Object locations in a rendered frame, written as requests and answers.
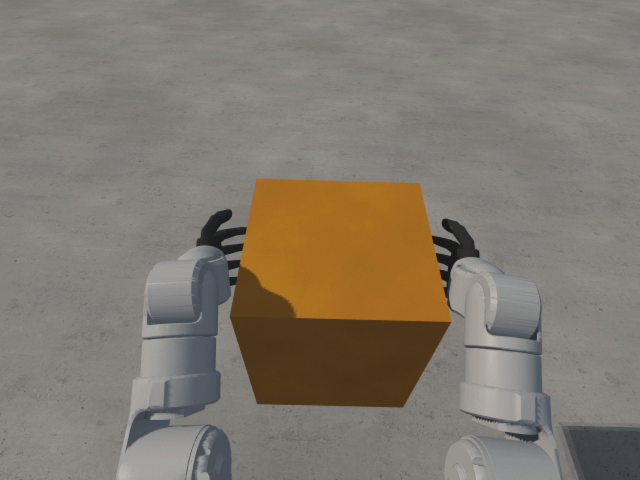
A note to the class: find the left robot hand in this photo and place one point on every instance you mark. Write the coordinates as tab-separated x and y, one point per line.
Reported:
211	237

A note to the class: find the right robot forearm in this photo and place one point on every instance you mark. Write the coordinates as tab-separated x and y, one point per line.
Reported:
502	387

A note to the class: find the carton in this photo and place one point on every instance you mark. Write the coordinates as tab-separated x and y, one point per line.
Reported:
339	299

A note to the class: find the right robot hand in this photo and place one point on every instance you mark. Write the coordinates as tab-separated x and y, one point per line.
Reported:
465	249

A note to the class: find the left robot forearm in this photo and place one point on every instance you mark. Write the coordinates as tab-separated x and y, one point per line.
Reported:
178	374

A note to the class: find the robot left upper arm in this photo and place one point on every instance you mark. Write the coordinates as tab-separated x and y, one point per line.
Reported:
184	452

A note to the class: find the robot right upper arm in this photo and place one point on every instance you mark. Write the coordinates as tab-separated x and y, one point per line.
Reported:
485	458

